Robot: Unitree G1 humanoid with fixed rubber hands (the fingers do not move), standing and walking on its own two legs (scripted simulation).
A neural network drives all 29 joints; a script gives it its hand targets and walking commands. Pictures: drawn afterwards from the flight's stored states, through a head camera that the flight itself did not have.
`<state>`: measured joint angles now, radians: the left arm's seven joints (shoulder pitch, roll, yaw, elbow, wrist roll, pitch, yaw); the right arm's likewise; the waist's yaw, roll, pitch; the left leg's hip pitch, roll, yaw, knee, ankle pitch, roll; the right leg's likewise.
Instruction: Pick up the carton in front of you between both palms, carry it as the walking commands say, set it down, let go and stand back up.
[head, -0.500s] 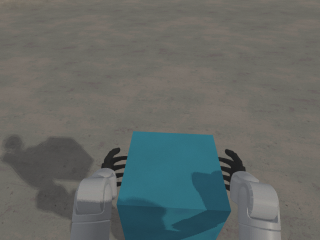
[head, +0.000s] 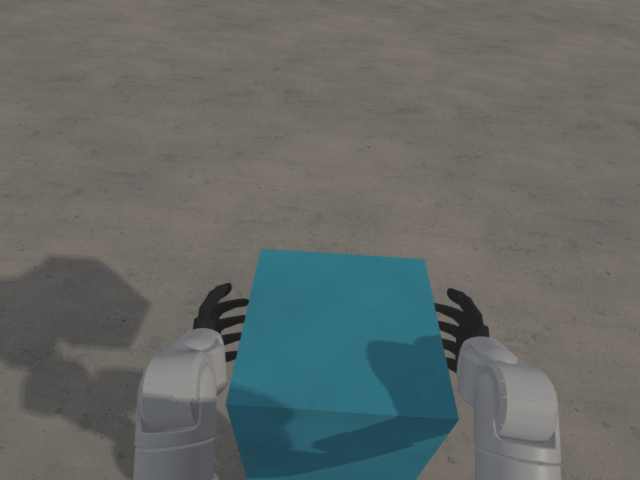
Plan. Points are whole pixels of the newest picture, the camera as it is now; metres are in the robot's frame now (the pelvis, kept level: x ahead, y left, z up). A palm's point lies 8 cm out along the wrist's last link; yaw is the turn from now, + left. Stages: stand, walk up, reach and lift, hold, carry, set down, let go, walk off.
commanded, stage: carry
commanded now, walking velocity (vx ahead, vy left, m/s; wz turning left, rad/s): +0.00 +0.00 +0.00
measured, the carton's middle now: (334, 374) +0.28 +0.00 -0.01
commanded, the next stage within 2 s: hold in 1.96 s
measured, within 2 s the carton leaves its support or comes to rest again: neither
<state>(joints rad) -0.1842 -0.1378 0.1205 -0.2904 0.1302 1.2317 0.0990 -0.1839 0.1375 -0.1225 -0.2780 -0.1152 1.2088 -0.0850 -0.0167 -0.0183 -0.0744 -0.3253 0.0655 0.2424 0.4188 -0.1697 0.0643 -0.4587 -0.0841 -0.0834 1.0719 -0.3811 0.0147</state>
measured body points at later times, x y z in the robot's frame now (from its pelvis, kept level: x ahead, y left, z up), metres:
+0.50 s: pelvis +0.20 -0.01 -0.01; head +0.20 -0.02 +0.44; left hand +0.48 +0.15 +0.07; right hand +0.49 -0.15 +0.07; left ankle +0.08 +0.09 -0.74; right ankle +0.24 -0.11 -0.74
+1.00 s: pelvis +0.20 +0.01 -0.02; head +0.18 +0.01 +0.43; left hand +0.47 +0.18 +0.06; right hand +0.49 -0.12 +0.06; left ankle +0.08 +0.09 -0.74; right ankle +0.24 -0.11 -0.74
